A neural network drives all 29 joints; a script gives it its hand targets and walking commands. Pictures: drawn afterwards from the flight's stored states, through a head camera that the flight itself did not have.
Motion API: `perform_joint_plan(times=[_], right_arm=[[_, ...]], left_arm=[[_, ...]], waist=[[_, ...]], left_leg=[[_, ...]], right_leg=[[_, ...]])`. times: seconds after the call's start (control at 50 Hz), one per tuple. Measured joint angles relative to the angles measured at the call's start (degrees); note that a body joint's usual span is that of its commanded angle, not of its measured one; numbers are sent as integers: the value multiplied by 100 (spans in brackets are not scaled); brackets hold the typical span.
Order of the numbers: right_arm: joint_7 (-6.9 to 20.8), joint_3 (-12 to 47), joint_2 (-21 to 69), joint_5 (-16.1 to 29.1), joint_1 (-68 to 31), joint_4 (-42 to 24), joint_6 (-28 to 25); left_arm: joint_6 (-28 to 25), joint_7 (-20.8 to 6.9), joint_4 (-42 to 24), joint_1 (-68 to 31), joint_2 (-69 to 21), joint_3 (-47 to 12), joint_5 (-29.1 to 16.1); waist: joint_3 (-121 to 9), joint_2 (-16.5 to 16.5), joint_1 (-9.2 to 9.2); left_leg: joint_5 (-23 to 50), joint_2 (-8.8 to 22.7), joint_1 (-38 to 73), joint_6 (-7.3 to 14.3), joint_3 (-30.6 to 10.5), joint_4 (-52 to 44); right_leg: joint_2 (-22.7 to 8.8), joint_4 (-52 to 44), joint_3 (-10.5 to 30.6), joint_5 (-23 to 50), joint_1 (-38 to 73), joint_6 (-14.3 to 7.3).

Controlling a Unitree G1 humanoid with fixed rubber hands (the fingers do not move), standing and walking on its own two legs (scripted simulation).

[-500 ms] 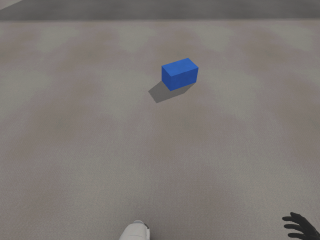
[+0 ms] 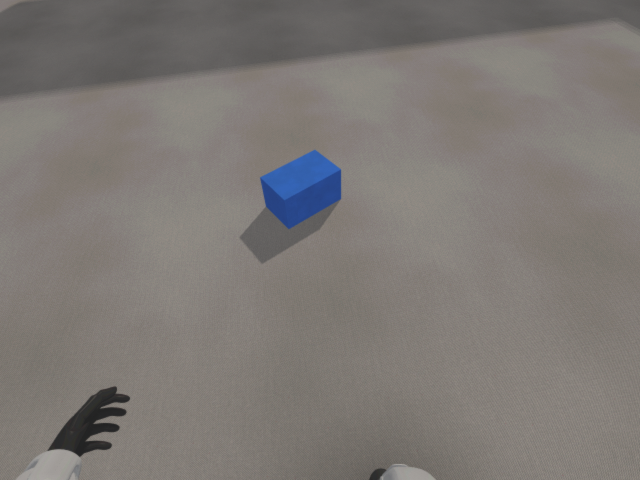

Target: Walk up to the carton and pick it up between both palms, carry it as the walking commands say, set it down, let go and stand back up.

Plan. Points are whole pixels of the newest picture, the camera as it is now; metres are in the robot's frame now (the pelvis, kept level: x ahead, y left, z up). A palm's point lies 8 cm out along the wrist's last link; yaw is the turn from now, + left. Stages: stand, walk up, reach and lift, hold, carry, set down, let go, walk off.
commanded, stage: walk up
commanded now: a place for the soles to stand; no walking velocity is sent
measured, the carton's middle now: (302, 188) +1.34 +0.07 -0.67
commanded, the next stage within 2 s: none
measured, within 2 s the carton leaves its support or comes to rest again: neither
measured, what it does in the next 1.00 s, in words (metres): walks ahead: left foot, then right foot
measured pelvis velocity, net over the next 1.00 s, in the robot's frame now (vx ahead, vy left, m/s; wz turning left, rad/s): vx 0.44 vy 0.00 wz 0.04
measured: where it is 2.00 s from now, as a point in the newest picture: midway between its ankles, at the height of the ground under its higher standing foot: (320, 294)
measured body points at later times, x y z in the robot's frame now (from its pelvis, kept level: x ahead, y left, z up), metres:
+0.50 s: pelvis +0.23 +0.03 +0.01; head +0.24 +0.06 +0.46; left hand +0.28 +0.38 -0.10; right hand +0.39 -0.30 -0.04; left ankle +0.29 +0.14 -0.72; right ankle +0.19 -0.11 -0.66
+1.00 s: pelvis +0.44 +0.00 +0.01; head +0.46 -0.01 +0.46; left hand +0.52 +0.36 -0.05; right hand +0.55 -0.33 -0.09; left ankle +0.52 +0.15 -0.69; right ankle +0.47 -0.11 -0.72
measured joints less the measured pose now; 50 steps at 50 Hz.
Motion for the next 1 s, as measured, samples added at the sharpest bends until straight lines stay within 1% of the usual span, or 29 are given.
perform_joint_plan(times=[0.02, 0.06, 0.08, 0.1, 0.14, 0.2, 0.26, 0.32, 0.36, 0.38, 0.4, 0.42, 0.46, 0.48, 0.5, 0.56, 0.64, 0.7, 0.74, 0.76, 0.78, 0.82, 0.84, 0.86, 0.9, 0.96, 1.0], right_arm=[[-25, 28, 41, 7, -44, 17, 21], [-70, 93, 114, 41, -164, 39, 54], [-78, 115, 139, 46, -221, 39, 56], [-76, 128, 158, 34, -274, 33, 51], [-31, 125, 187, -3, -373, 24, 42], [73, 85, 216, -56, -538, 16, 74], [172, 35, 240, -90, -744, 6, 115], [235, -5, 264, -82, -951, -7, 122], [235, -20, 247, -92, -1060, -45, 89], [207, -26, 210, -107, -1103, -84, 51], [155, -40, 191, -140, -1165, -131, 8], [103, -45, 191, -127, -1209, -188, -21], [29, -35, 230, -51, -1202, -267, -37], [1, -24, 255, -29, -1158, -286, -31], [-20, -10, 272, -19, -1100, -293, -22], [-38, 11, 247, -43, -896, -296, -8], [-7, -21, 145, -36, -580, -264, -21], [21, -34, 67, -13, -382, -207, 10], [23, -25, 27, -8, -268, -171, 40], [14, -12, 12, -19, -203, -167, 50], [-1, -1, 19, -27, -186, -146, 63], [-50, 59, 83, -16, -254, -85, 112], [-70, 89, 107, -2, -296, -62, 125], [-81, 111, 127, 4, -337, -47, 124], [-68, 131, 164, -12, -410, -19, 103], [17, 115, 218, -59, -513, 3, 108], [77, 93, 248, -82, -597, 3, 123]], left_arm=[[-35, 59, -79, -34, -8, 14, -9], [-61, 143, -182, 18, -54, -7, -85], [-62, 175, -199, 87, -85, -21, -118], [-64, 200, -197, 174, -113, -33, -139], [-77, 219, -169, 376, -138, -59, -142], [-105, 207, -122, 719, -102, -76, -105], [-98, 177, -61, 1041, -24, -71, -73], [-58, 161, 6, 1283, 57, -81, -53], [-33, 168, 34, 1414, 100, -106, -40], [-27, 179, 31, 1482, 115, -127, -39], [-10, 198, 47, 1496, 108, -144, -63], [16, 230, 75, 1470, 78, -170, -74], [48, 292, 116, 1396, 36, -231, -95], [51, 306, 124, 1359, 21, -245, -111], [53, 304, 123, 1325, 4, -249, -118], [79, 224, 129, 1209, -55, -237, -83], [103, 97, 167, 958, -89, -178, -25], [86, 28, 182, 745, -79, -107, -13], [56, 19, 161, 629, -43, -63, 2], [23, 41, 125, 580, -5, -37, 9], [-20, 86, 80, 514, 9, -6, 16], [-72, 168, -31, 475, 2, 7, -33], [-75, 200, -71, 497, -16, -1, -72], [-70, 229, -95, 541, -36, -10, -103], [-59, 263, -111, 666, -57, -30, -119], [-61, 252, -126, 909, -20, -51, -89], [-53, 228, -127, 1080, 23, -59, -73]], waist=[[51, 43, 50], [110, 126, 128], [113, 175, 177], [101, 224, 228], [67, 300, 330], [49, 326, 480], [59, 282, 623], [16, 193, 747], [-42, 123, 802], [-61, 83, 816], [-34, 17, 804], [-1, -38, 768], [28, -151, 689], [20, -215, 648], [6, -271, 603], [-32, -323, 439], [-9, -255, 219], [-2, -163, 98], [-25, -91, 61], [-31, -44, 61], [2, 35, 83], [60, 139, 171], [78, 190, 220], [80, 242, 272], [60, 318, 369], [45, 324, 506], [54, 282, 591]], left_leg=[[-41, 18, -326, 69, -184, 819], [78, -92, -1015, 184, -605, 2224], [206, -101, -1302, 204, -708, 2572], [335, -62, -1556, 192, -755, 2685], [571, 80, -1984, 112, -766, 2476], [838, 263, -2393, -10, -691, 1666], [1352, 342, -2507, -42, -580, 782], [1729, 284, -2339, -30, -459, 89], [1687, 164, -2057, 23, -382, -263], [1686, 72, -1882, 91, -377, -417], [1853, 1, -1873, 142, -356, -299], [1762, -39, -1883, 169, -326, -96], [1482, -82, -1725, 198, -272, -5], [1400, -106, -1592, 203, -242, -84], [1365, -127, -1452, 204, -206, -200], [1291, -160, -1090, 213, -125, -490], [1064, -164, -679, 181, -77, -660], [789, -133, -417, 83, -70, -615], [504, -71, -311, -2, -88, -408], [293, -12, -328, -18, -125, -157], [164, 78, -499, 51, -197, 356], [51, -8, -1075, 177, -570, 1700], [107, -61, -1340, 206, -702, 2177], [204, -65, -1569, 206, -757, 2422], [399, 26, -1931, 140, -744, 2349], [599, 166, -2253, 42, -634, 1631], [875, 212, -2306, 12, -551, 1059]], right_leg=[[48, 237, -17, -56, -38, 8], [89, 402, -62, -380, 92, 16], [108, 346, -87, -492, 222, 17], [128, 240, -119, -550, 361, 12], [158, -16, -203, -574, 635, 22], [185, -302, -300, -676, 995, 6], [183, -430, -362, -867, 1320, 66], [146, -397, -393, -1164, 1594, 165], [83, -182, -381, -1470, 1698, 242], [25, 87, -345, -1695, 1678, 249], [-63, 640, -279, -1834, 1500, 194], [-54, 1365, -81, -1895, 1216, 147], [67, 2570, 292, -1838, 630, 113], [62, 2854, 358, -1747, 386, 114], [7, 2921, 361, -1660, 182, 133], [-192, 2414, 279, -1483, -251, 222], [-325, 1368, 197, -971, -477, 238], [-288, 696, 128, -602, -349, 204], [-180, 318, 57, -528, -91, 150], [-88, 160, 54, -498, 68, 104], [-9, 253, 31, -295, 81, 97], [52, 529, -17, -466, 103, 97], [69, 524, -37, -581, 196, 80], [88, 450, -57, -656, 313, 64], [113, 215, -114, -688, 554, 58], [118, -44, -186, -752, 854, 57], [108, -114, -213, -863, 1029, 78]])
